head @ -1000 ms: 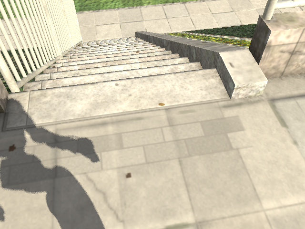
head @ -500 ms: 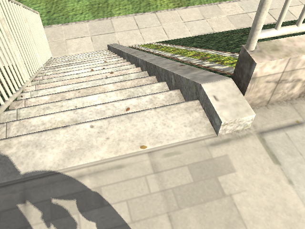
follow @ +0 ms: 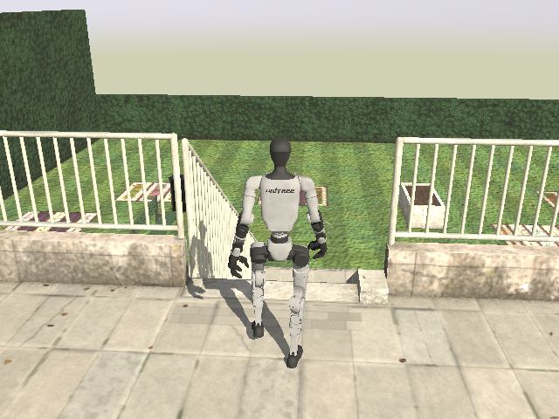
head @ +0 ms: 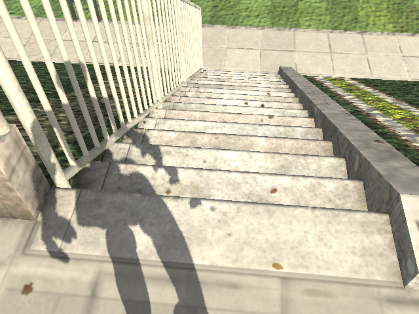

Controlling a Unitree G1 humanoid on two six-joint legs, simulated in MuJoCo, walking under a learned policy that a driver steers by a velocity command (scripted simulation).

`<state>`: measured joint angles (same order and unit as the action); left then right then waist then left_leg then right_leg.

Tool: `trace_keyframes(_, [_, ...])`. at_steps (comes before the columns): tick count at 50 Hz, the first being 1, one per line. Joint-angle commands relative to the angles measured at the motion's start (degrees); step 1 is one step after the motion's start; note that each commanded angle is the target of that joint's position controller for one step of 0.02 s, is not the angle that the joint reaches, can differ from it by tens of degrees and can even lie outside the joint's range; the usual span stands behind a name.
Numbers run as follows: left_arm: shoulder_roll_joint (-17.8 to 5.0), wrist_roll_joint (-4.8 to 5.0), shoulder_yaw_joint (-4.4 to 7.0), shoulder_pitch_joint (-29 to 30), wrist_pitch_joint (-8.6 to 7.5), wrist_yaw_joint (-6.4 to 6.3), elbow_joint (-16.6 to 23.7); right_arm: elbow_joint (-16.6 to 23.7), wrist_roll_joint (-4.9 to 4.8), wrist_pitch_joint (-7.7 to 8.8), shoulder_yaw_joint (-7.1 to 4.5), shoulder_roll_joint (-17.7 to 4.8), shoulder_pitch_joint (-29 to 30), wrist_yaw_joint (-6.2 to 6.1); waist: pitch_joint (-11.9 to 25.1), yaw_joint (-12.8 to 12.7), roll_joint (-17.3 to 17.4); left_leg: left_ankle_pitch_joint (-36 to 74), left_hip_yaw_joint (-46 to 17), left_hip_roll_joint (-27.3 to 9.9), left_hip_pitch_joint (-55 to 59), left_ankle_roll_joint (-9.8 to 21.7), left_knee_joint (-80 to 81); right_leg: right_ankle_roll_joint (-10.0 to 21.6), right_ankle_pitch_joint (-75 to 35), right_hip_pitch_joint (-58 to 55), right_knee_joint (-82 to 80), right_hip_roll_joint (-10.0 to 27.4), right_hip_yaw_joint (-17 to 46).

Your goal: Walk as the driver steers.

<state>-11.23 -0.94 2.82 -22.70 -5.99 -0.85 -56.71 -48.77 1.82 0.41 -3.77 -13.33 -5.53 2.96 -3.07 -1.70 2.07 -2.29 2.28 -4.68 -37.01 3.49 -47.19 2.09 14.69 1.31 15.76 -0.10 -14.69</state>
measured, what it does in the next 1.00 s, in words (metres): walks ahead, turning left: left foot, then right foot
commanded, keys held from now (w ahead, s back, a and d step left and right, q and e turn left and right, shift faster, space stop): q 0.36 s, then no key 0.64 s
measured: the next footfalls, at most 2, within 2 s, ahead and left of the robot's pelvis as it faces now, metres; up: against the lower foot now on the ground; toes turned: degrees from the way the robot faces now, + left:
left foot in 0.14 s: +0.19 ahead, +0.12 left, +0.00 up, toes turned +12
right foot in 0.74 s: +0.18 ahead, -0.09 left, +0.00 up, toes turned +19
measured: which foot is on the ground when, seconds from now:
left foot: up 0.00-0.12, down 0.14-1.00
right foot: down 0.00-0.14, up 0.16-0.72, down 0.74-1.00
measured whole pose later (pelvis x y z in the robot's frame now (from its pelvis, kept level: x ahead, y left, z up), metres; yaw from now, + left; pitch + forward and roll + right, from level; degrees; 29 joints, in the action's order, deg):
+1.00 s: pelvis +0.14 +0.00 +0.00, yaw +18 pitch -1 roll +0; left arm -11.5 -0.6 0.4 -12.8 -0.8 -1.6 -50.5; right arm -53.8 0.2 -1.0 -1.9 -13.2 -12.3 -1.2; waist -1.5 0.3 1.1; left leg -10.8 -5.8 2.9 -10.9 0.2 -22.9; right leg 2.3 14.5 7.4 23.1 -2.2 -0.1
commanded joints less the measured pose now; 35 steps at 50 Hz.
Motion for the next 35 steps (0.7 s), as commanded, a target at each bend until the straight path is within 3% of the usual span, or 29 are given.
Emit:
trace_keyframes(1, [-8.4, 0.27, 1.41, 1.3, -0.42, -0.6, 3.3, 3.9, 0.19, 0.48, 0.86, 0.1, 2.5, 0.46, -0.8, 1.3, -7.5, 2.1, 4.7, 2.5, 7.4, 0.7, 8.0, 4.6, -41.0, 3.3, -0.5, 14.2, 1.3])
trace_keyframes(4, [-10.1, 0.48, 2.12, 1.5, 1.05, -1.47, 3.3, 3.7, 0.88, 0.71, 0.09, -2.3, -1.3, 0.12, 2.2, 2.7, -9.3, -5.0, 5.7, 5.6, 12.5, 3.1, 11.4, 3.6, -50.7, -1.3, 9.3, 15.2, 0.5])
trace_keyframes(5, [-10.6, 0.49, 2.4, 1.7, 1.76, -1.6, 3.5, 2.7, 0.97, 1.1, -0.43, -3.3, -5.3, -0.11, 4.5, 4.1, -8.9, -6.4, 5.6, 7.2, 16.4, 4.3, 13.6, 3.3, -51.1, -1.9, 16.4, 15.1, 0.5])
trace_keyframes(6, [-11.0, 0.73, 2.61, 2.3, 2.48, -1.44, 4.0, 0.8, 1.23, 1.86, -1.15, -4.4, -11.3, -0.68, 8.0, 6.7, -6.3, -1.9, 5.0, 8.6, 23.6, 5.5, 19.5, 1.8, -44.9, -0.1, 27.4, 14.0, -0.2])
trace_keyframes(7, [-10.6, 0.77, 2.61, 0.8, 2.74, -1.13, 5.2, 0.1, 1.71, 2.66, -2.47, -9.1, -15.4, -1.58, 12.2, 8.3, 0.2, 17.7, -3.4, 1.7, 35.0, 7.8, 21.3, -0.9, -25.1, 9.7, 42.8, 11.3, -0.5])
trace_keyframes(8, [-4.4, 0.36, 1.58, -4.9, 3.3, -0.59, 7.5, 1.4, 0.87, 2.38, -3.85, -15.2, -13.5, -2.19, 17.1, 2.1, 9.9, 59.2, -23.0, -15.2, 49.4, 15.7, 12.4, -3.6, 26.2, 28.3, 62.1, 2.4, 2.1])
trace_keyframes(9, [-6.8, 0.25, 1.65, -2.9, 4.08, -0.52, 8.5, 2.6, -1.88, 1.2, -4.22, -15.9, -17.6, -2.5, 25.4, 6.4, 5.0, 51.8, -30.6, -18.1, 50.2, 21.4, 18.6, -4.3, 23.9, 31.8, 67.0, 0.5, 13.0])
trace_keyframes(11, [-6.5, 0.08, 1.47, 4.6, 4.5, -0.66, 9.6, 4.4, -2.21, -0.23, -2.69, -9.6, -8.3, -3.38, 11.0, 3.7, -0.5, 26.8, -23.2, -12.3, 34.8, 17.5, 26.0, -4.2, 13.8, 34.5, 61.9, 4.5, 15.3])
trace_keyframes(12, [-7.0, -0.67, 1.67, 6.1, 4.87, -0.79, 10.0, 4.3, -2.23, -0.48, -2.06, -7.5, -6.1, -3.59, 7.1, 2.2, -1.1, 22.5, -21.0, -9.1, 29.5, 14.9, 27.7, -4.2, 11.2, 33.3, 57.9, 5.3, 15.8])
trace_keyframes(14, [-7.1, -1.58, 1.85, 4.2, 6.75, -0.8, 9.9, 4.8, -1.86, -0.41, -1.6, -6.2, -5.1, -3.65, 7.1, 0.5, -0.2, 18.3, -18.3, -5.7, 24.0, 12.4, 29.6, -4.3, 8.3, 28.6, 53.8, 5.1, 15.9])
trace_keyframes(18, [-6.3, -1.1, 1.63, 6.1, 8.19, -0.7, 11.2, 5.3, -1.22, 0.02, -2.52, -9.3, -6.8, -3.26, 8.6, 0.7, 0.3, 9.8, -19.3, -3.4, 22.9, 10.2, 30.9, -4.6, 5.2, 28.8, 49.0, 3.8, 16.8])
trace_keyframes(21, [-7.3, -1.0, 1.87, 8.8, 8.74, -0.85, 12.1, 5.5, -1.15, -0.53, -2.3, -8.7, -8.0, -3.48, 7.9, 2.0, 2.2, -0.9, -21.1, -3.2, 24.2, 8.8, 32.8, -5.0, 3.5, 30.9, 45.7, 3.7, 17.4])
trace_keyframes(28, [-7.1, -0.3, 1.5, 11.8, 8.82, -0.98, 13.0, 4.7, -0.47, -1.13, -1.67, -7.9, -10.3, -3.81, 5.6, 3.9, 3.6, -13.2, -24.6, -3.8, 26.3, 8.6, 34.8, -3.7, 6.3, 28.4, 35.9, 2.2, 17.5])
trace_keyframes(33, [-6.6, 0.66, 0.89, 9.3, 8.14, -1.3, 12.3, 3.8, 0.06, -1.54, -1.14, -7.7, -9.4, -3.59, 4.9, 3.6, 4.1, -10.0, -25.3, -3.9, 24.3, 9.3, 33.5, -1.2, 10.9, 18.8, 25.0, -0.7, 15.5])
trace_keyframes(35, [-6.0, 0.89, 0.67, 5.8, 7.68, -1.6, 11.1, 3.2, -0.43, -1.83, -0.89, -7.6, -9.1, -3.77, 4.9, 2.0, 3.3, -6.9, -25.5, -3.5, 23.5, 8.1, 31.8, 0.3, 7.6, 13.0, 14.7, -1.7, 14.5])
Keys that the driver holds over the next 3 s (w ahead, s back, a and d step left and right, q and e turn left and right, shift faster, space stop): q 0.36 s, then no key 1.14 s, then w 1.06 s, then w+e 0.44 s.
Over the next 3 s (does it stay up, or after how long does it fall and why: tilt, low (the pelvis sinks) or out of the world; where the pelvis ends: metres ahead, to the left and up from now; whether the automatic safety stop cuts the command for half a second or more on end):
stays up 0.75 0.24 0.00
